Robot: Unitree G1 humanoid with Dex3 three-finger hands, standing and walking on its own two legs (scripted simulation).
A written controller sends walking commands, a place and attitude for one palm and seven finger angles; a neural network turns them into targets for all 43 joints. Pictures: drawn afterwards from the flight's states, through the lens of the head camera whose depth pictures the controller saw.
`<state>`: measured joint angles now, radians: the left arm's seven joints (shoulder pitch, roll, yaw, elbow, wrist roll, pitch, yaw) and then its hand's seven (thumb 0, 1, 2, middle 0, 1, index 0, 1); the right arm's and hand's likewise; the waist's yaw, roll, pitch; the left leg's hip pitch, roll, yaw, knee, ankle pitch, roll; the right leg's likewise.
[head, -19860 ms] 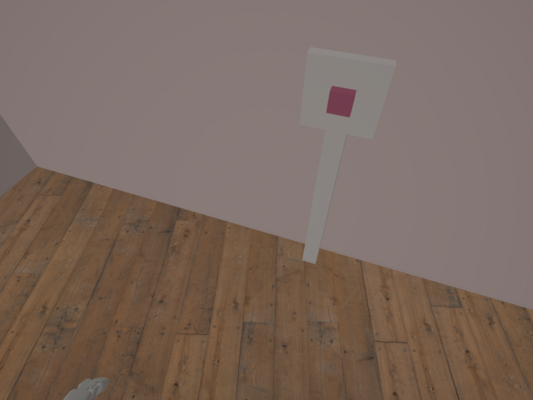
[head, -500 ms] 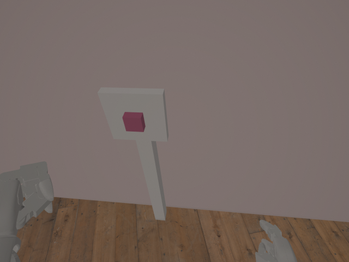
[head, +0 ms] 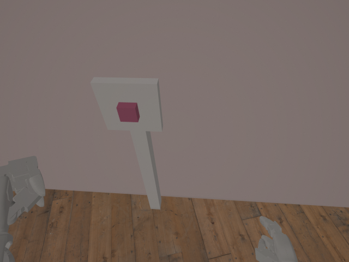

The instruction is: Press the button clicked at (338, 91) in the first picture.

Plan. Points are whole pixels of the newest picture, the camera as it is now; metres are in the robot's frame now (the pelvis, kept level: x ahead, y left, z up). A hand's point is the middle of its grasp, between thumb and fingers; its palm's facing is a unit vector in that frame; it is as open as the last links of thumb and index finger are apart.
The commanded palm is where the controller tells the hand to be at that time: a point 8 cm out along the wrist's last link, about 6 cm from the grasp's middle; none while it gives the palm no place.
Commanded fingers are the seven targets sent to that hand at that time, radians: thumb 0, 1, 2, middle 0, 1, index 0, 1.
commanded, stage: step back with the hand held close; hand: left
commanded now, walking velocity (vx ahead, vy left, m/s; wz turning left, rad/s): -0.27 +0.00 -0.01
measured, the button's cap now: (128, 111) +0.53 +0.20 +0.04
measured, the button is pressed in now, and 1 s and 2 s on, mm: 0 0 0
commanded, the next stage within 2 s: stop stepping back and stand still in 1.34 s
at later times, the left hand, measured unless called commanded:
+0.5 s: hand (12, 226) +0.13 +0.27 +0.15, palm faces +0.34 -0.81 -0.48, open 3.1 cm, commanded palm +0.08 +0.31 +0.17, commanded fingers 0.00 0.90 0.90 -1.30 -1.50 -1.30 -1.50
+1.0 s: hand (5, 253) +0.10 +0.25 +0.15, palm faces +0.30 -0.81 -0.51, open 3.1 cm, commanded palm +0.02 +0.30 +0.17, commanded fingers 0.00 0.90 0.90 -1.30 -1.50 -1.30 -1.50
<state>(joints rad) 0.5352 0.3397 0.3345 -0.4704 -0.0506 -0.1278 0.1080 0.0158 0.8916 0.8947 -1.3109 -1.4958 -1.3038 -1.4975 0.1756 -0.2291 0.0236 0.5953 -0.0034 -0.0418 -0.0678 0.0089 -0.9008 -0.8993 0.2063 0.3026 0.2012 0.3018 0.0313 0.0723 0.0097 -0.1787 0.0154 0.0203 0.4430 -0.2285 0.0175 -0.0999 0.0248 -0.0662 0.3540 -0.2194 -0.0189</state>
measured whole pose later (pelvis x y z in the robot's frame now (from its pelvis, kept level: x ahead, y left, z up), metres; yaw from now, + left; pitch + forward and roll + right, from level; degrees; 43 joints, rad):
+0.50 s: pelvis -0.06 +0.03 -0.01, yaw +0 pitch +1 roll -2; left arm 0.63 0.38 0.36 -0.59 -0.03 -0.18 0.13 0.02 0.89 0.89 -1.31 -1.50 -1.30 -1.50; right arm 0.17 -0.21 0.01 0.52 0.01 -0.02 -0.07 0.01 -0.90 -0.90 0.21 0.30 0.20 0.30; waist 0.01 0.01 0.03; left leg -0.37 -0.02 0.04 0.53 -0.18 0.06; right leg -0.31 -0.01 -0.05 0.49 -0.19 0.02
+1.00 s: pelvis -0.11 +0.02 -0.01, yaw +0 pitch +6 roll -2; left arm 0.61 0.43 0.40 -0.66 -0.03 -0.27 0.12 0.02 0.89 0.89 -1.31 -1.50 -1.30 -1.50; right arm 0.10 -0.20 0.01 0.59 -0.03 -0.10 -0.05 0.01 -0.90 -0.90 0.21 0.30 0.20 0.30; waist 0.02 -0.01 0.05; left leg -0.52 0.01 0.02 0.47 -0.04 0.05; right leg -0.22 0.08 0.03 0.46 -0.35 -0.02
